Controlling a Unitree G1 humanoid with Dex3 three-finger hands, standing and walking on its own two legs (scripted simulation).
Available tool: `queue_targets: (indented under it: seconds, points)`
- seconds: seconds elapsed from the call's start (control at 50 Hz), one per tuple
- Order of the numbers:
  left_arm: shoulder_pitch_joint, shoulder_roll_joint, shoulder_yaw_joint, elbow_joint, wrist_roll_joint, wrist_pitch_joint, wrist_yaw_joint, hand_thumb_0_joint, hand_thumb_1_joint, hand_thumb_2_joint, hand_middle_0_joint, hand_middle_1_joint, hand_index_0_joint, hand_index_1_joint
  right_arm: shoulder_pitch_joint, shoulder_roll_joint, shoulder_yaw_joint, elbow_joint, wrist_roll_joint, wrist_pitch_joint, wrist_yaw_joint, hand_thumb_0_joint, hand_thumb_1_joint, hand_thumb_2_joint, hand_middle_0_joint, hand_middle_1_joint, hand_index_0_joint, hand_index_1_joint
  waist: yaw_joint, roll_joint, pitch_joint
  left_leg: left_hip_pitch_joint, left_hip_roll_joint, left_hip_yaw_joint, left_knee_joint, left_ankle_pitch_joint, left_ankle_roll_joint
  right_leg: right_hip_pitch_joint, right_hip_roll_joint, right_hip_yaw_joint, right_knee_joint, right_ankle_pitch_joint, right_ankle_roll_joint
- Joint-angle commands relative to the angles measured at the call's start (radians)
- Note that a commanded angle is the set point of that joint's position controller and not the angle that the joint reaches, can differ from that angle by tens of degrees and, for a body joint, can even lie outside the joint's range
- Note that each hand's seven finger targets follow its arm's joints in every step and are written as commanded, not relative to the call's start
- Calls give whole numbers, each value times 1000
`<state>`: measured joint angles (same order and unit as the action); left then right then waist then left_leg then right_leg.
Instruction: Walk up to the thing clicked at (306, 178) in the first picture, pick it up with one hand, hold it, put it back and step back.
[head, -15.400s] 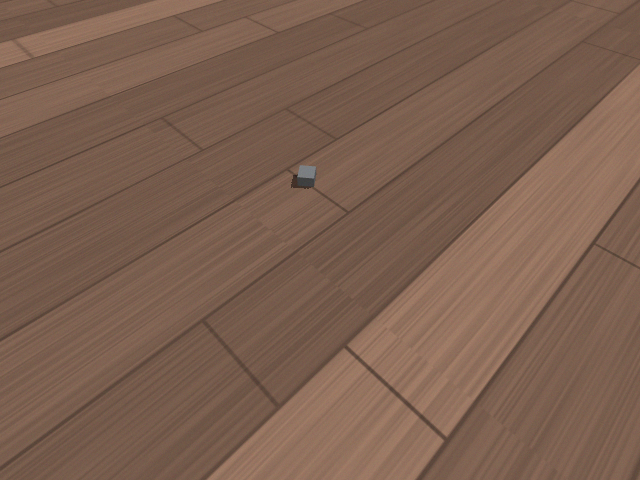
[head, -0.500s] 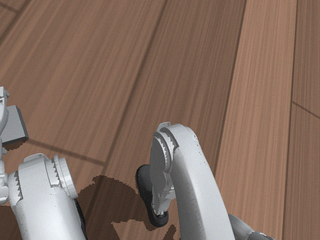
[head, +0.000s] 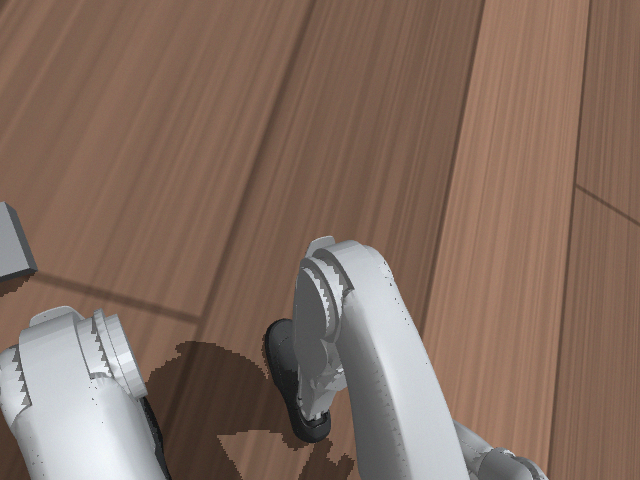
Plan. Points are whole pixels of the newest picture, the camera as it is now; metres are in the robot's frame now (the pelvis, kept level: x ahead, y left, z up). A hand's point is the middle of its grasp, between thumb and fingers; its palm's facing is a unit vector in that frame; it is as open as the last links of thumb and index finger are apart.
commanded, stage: rest palm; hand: left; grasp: from above
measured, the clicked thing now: out of the picture +0.40 +0.28 -0.27
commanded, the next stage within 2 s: close in 0.16 s
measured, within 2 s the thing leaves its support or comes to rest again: neither
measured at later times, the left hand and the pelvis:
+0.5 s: hand out of the picture +0.40 +0.30 -0.25, palm faces -0.45 -0.13 -0.88, open 13.8 cm; pelvis +0.00 +0.00 +0.00, yaw -1 degrees
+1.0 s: hand out of the picture +0.39 +0.30 -0.25, palm faces -0.46 -0.12 -0.88, open 12.6 cm; pelvis -0.01 +0.00 +0.00, yaw -1 degrees
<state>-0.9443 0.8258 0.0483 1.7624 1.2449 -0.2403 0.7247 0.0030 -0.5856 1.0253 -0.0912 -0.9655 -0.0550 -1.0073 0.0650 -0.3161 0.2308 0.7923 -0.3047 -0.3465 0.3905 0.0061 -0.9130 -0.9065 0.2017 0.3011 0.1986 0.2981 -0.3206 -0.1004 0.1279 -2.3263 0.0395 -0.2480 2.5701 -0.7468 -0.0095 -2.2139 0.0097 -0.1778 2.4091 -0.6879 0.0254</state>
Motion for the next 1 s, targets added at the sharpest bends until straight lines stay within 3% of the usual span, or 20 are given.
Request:
queue_targets:
  seconds: [0.0, 0.04, 0.08, 0.14, 0.32, 0.44, 0.52, 0.56, 0.7, 0.84, 0.94, 0.98]
  points:
    - [-221, 112, 10, -91, -14, -13, 71, 0, -565, 1000, -65, -987, -44, -1008, 175, -326, -89, 14, 6, -8, -9, 0, -900, -904, 200, 300, 199, 300, -65, 397, -625, 443, -1, 114, -258, 259, 11, 353, 83, -90, -224, 299, -41]
    - [-227, 92, -9, -76, -11, -7, 69, 0, -555, 987, -65, -996, -48, -1011, 174, -324, -89, 5, 2, -11, -7, 0, -900, -904, 200, 300, 199, 300, -80, 402, -600, 430, -3, 113, -256, 221, 11, 325, 80, -94, -225, 263, -41]
    - [-230, 114, -4, -85, -10, 3, 68, 0, -543, 981, -66, -998, -52, -1011, 171, -332, -93, 3, 4, -13, -9, 0, -900, -904, 200, 300, 199, 300, -77, 403, -588, 428, 0, 108, -269, 190, 10, 308, 80, -91, -230, 233, -42]
    - [-237, 99, -16, -79, -10, 18, 65, 0, -544, 1005, -72, -992, -52, -1012, 155, -333, -100, -2, 7, -15, -14, 0, -898, -904, 200, 300, 200, 300, -75, 381, -553, 397, 0, 104, -274, 140, 11, 293, 75, -85, -240, 192, -41]
    - [-262, 88, -30, -62, -11, 34, 37, 0, -462, 984, -139, -937, -111, -965, 173, -339, -94, -13, 14, -28, -8, 0, -889, -899, 200, 300, 200, 300, -85, 405, -552, 425, 0, 89, -276, 180, 8, 278, 72, -98, -218, 236, -39]
    - [-242, 96, -30, -74, -18, 23, 51, 0, -411, 937, -175, -912, -153, -934, 161, -342, -88, -7, 12, -29, -13, 0, -890, -899, 200, 300, 200, 300, -77, 430, -577, 455, 5, 96, -282, 209, 1, 313, 83, -98, -227, 263, -43]
    - [-238, 71, -52, -81, -23, 21, 58, 0, -381, 912, -189, -910, -175, -923, 155, -341, -80, -12, 9, -35, -10, 0, -890, -898, 200, 300, 200, 300, -93, 430, -578, 463, 3, 102, -269, 225, 1, 330, 83, -100, -227, 288, -40]
    - [-257, 81, -42, -83, -16, 20, 69, 0, -335, 898, -224, -899, -212, -910, 171, -346, -80, -10, 9, -35, -8, 0, -892, -899, 200, 300, 200, 300, -98, 443, -584, 474, 5, 94, -272, 246, -1, 322, 83, -107, -222, 303, -42]
    - [-240, 92, -43, -92, -32, 32, 74, 0, -292, 825, -239, -871, -240, -869, 150, -353, -82, -18, 14, -45, -4, 0, -891, -899, 200, 300, 200, 300, -96, 417, -544, 446, 6, 94, -286, 180, 0, 306, 80, -101, -239, 242, -41]
    - [-251, 111, -28, -74, -39, 41, 63, 0, -210, 786, -296, -841, -302, -834, 176, -357, -82, -23, 19, -46, -5, 0, -891, -899, 200, 300, 200, 300, -104, 410, -553, 442, 6, 98, -278, 199, 4, 330, 83, -96, -248, 261, -38]
    - [-260, 89, -49, -90, -50, 32, 41, 0, -177, 780, -340, -812, -339, -813, 166, -349, -80, -30, 23, -48, -11, 0, -893, -900, 200, 299, 200, 299, -104, 394, -556, 439, 4, 93, -280, 176, 6, 328, 81, -97, -250, 241, -39]
    - [-262, 109, -45, -97, -43, 28, 43, 0, -136, 766, -371, -794, -369, -796, 163, -353, -80, -25, 25, -47, -14, 0, -893, -900, 200, 299, 200, 299, -98, 421, -564, 452, 5, 92, -283, 188, 3, 325, 77, -98, -243, 250, -40]
